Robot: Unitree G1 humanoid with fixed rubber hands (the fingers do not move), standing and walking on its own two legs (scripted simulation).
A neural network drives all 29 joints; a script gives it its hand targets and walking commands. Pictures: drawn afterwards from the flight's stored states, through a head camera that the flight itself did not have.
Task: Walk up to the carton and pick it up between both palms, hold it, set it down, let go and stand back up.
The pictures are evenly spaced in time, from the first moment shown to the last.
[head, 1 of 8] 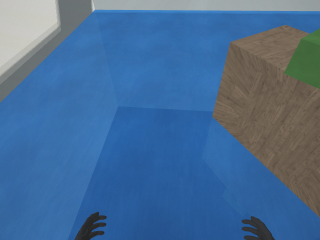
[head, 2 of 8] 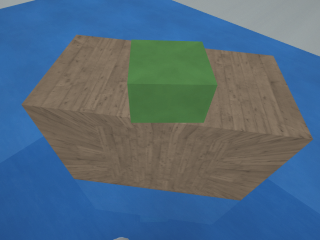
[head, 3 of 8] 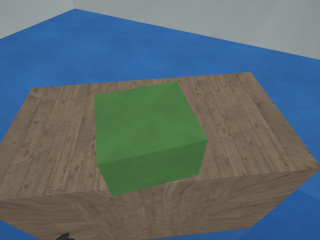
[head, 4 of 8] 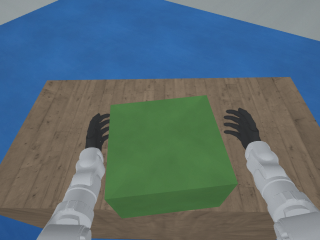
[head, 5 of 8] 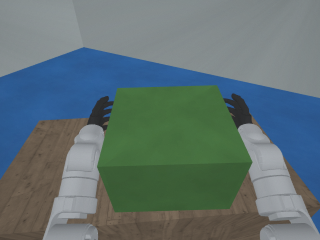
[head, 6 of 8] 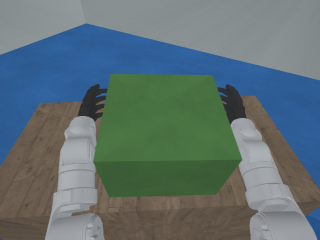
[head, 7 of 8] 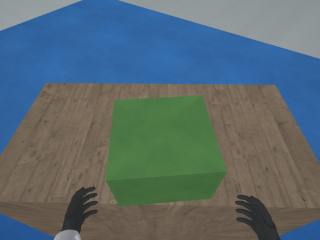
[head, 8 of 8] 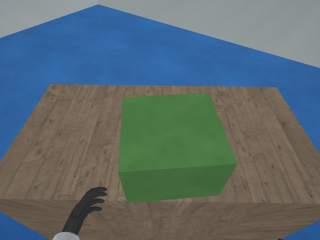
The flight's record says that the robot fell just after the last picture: no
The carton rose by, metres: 0.17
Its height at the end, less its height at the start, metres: +0.00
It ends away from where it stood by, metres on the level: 0.02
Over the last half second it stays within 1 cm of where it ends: yes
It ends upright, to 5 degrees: yes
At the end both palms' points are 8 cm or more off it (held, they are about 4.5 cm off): yes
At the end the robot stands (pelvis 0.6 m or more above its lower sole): yes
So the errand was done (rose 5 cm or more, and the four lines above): yes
